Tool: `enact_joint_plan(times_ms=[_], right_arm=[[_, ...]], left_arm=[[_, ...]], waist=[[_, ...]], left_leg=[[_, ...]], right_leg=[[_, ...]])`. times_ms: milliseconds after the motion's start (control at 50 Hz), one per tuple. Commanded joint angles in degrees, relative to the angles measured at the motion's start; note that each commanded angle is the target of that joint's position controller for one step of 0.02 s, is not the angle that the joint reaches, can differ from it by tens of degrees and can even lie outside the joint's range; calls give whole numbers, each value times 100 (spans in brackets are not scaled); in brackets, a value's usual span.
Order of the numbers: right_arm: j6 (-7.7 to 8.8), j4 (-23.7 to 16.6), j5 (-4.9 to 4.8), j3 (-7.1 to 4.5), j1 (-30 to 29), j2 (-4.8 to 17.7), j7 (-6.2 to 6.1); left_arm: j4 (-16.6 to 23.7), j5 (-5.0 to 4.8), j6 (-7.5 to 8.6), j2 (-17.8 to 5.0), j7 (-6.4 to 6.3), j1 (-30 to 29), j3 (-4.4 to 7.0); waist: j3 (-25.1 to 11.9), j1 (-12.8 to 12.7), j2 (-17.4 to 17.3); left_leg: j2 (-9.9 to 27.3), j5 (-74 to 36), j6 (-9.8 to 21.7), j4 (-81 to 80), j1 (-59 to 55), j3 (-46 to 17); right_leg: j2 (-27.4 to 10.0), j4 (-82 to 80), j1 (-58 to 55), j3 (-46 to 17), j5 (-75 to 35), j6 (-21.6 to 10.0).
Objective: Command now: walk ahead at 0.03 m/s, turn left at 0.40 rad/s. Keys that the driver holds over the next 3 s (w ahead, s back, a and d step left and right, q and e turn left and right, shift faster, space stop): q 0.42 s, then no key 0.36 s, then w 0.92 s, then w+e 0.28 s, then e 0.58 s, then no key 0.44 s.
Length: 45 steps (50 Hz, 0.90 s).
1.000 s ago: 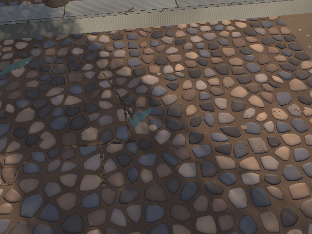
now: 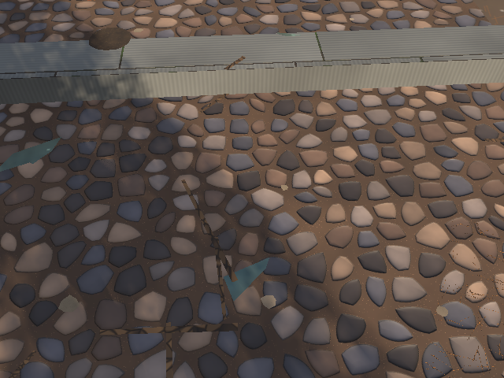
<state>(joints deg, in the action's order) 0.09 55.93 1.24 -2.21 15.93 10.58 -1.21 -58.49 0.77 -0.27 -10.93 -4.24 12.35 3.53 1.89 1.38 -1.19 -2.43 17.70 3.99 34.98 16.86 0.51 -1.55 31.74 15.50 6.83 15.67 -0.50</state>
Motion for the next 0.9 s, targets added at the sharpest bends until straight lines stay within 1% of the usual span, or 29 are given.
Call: enact_joint_plan(times_ms=[20,60,80,100,120,140,180,240,300,340,380,400,420,440,460,480,500,540,560,640,720,760,780,800,820,840,860,880,900], right_arm=[[-7,-235,40,-160,598,472,-31],[-4,-361,80,-357,772,1170,-44],[-14,-387,125,-392,844,1276,-63],[-40,-474,86,-415,581,1264,-101],[-79,-582,48,-408,277,1173,-130],[-110,-680,9,-386,30,1060,-134],[-124,-760,-7,-371,-41,948,-99],[-131,-698,-19,-438,282,1111,-79],[-182,-792,-3,-494,127,1245,-31],[-221,-885,0,-520,-117,1294,27],[-267,-996,-45,-537,-478,1316,74],[-269,-1061,-86,-511,-543,1212,72],[-257,-1116,-102,-423,-241,808,63],[-235,-1119,-62,-452,-102,869,4],[-225,-1095,69,-500,-218,1199,18],[-229,-997,56,-526,-155,1204,58],[-257,-894,51,-520,7,1144,93],[-311,-803,51,-488,132,1076,168],[-328,-816,33,-463,33,1047,182],[-385,-894,-30,-307,-357,849,154],[-379,-871,-121,-187,-479,813,77],[-316,-720,-135,-143,-191,749,28],[-250,-654,-103,-119,-86,764,-3],[-158,-602,-5,-105,25,904,-44],[-102,-544,50,-168,72,1353,-63],[-122,-390,-25,-244,133,1444,-7],[-116,-405,22,-247,165,1353,37],[-95,-370,61,-225,228,1293,43],[-62,-341,56,-197,223,1231,27]], left_arm=[[354,19,-81,-775,-37,56,239],[715,-47,-167,-432,6,-383,172],[795,-2,-201,-372,52,-424,131],[786,-13,-197,-362,98,-319,109],[807,-40,-147,-439,125,-310,112],[842,-19,-86,-562,135,-324,131],[869,23,-44,-631,157,-274,126],[1072,-61,-53,-589,151,-415,65],[1237,-93,-59,-636,141,-434,30],[1295,-111,-47,-675,132,-277,22],[1244,-116,-7,-654,108,163,12],[1216,-73,26,-811,72,367,55],[1290,24,37,-1313,20,337,148],[1555,81,12,-1733,40,-203,199],[1567,140,9,-1461,83,-202,158],[1616,88,28,-1078,126,-500,53],[1670,63,41,-921,164,-745,12],[1702,57,75,-877,172,-666,-10],[1640,54,83,-891,187,-472,-6],[1411,47,123,-997,201,40,9],[1276,90,57,-1209,281,141,49],[1188,49,2,-1234,297,106,53],[1130,33,-6,-1203,296,146,43],[1153,24,35,-955,318,227,-36],[1235,-13,69,-615,368,368,-117],[1205,42,29,-739,331,46,-112],[1291,90,4,-978,354,-344,-37],[1380,79,-2,-1076,403,-601,19],[1368,62,9,-1106,460,-530,53]], waist=[[-152,59,119],[-33,280,-1348],[-128,235,-1090],[-143,59,-591],[-128,-69,-285],[-174,-153,-230],[-418,-127,-350],[-575,33,-477],[-607,59,-664],[-595,-22,-765],[-549,-310,-700],[-494,-395,-483],[-491,-186,709],[-311,-69,1366],[-252,-70,892],[-100,123,547],[-7,254,531],[-122,191,911],[-152,93,898],[-271,-184,970],[-308,-317,1237],[-301,-113,1089],[-308,-25,891],[-627,-79,475],[-604,-289,-626],[-173,2,-986],[264,196,-922],[596,291,-961],[765,191,-956]], left_leg=[[578,-1349,343,-147,174,-782],[1816,-2539,1151,-1627,-250,-3154],[2004,-2530,1446,-1860,-502,-3432],[1854,-2407,1466,-1737,-476,-3084],[1633,-2349,1315,-1673,-437,-2760],[1422,-2396,1162,-1626,-517,-2516],[1172,-2856,1040,-1511,-796,-2221],[1177,-3048,1046,-1436,-1122,-2334],[1095,-2660,940,-1475,-918,-2547],[986,-2407,789,-1492,-635,-2708],[725,-1821,467,-1371,-166,-2730],[449,-958,163,-1181,334,-2598],[-180,675,-176,-89,1054,-1817],[-870,1584,-352,1169,1698,-757],[-401,1470,-376,2153,1342,-862],[-351,1095,-365,2565,1152,-937],[-353,770,-398,2853,1095,-866],[-394,543,-505,3115,1170,-741],[-390,538,-562,3012,1193,-702],[-222,735,-693,1685,971,-617],[-145,946,-530,110,-32,-98],[-112,22,-394,-1195,-648,39],[34,-923,-321,-2056,-1196,-129],[564,-980,-209,-2341,-2012,-802],[1514,-842,156,-2234,-2295,-1937],[1752,603,630,-2299,-1493,-2150],[1748,1901,794,-2700,-1327,-2438],[1831,2313,888,-3036,-1256,-2655],[1766,2155,887,-3181,-1336,-2578]], right_leg=[[-1015,-100,145,-743,-657,-562],[455,1881,1307,-28,1212,20],[440,2782,1689,-670,2031,-5],[306,3165,1742,-927,1737,-30],[209,3167,1773,-1010,1376,-38],[159,2995,1754,-1030,1102,-18],[221,2630,1600,-922,917,88],[303,1944,1431,-940,941,181],[425,1270,947,-945,896,163],[537,698,441,-921,858,114],[617,-522,-421,-826,250,45],[351,-1303,-1015,-1029,-31,-30],[-1006,-2045,-1490,-2375,513,-329],[-2131,-2222,-927,-3608,-5,-992],[-2171,-2082,-344,-3460,-549,-1372],[-1738,-1967,-62,-2870,-801,-1300],[-1316,-1852,-13,-2266,-1068,-1120],[-966,-1656,-359,-1718,-1876,-1047],[-940,-1575,-531,-1615,-2175,-1082],[-1071,-1377,-1204,-1642,-2503,-1184],[-1064,-1184,-1039,-1663,-2634,-1186],[-1009,-924,-905,-1632,-2986,-1031],[-964,-809,-630,-1590,-2843,-782],[-825,-741,-137,-1494,-1698,-443],[-118,-393,614,-851,110,-185],[143,-82,573,-473,880,-209],[210,564,988,-444,1058,-222],[186,1148,1491,-524,1182,-228],[72,1496,1799,-620,1058,-223]])
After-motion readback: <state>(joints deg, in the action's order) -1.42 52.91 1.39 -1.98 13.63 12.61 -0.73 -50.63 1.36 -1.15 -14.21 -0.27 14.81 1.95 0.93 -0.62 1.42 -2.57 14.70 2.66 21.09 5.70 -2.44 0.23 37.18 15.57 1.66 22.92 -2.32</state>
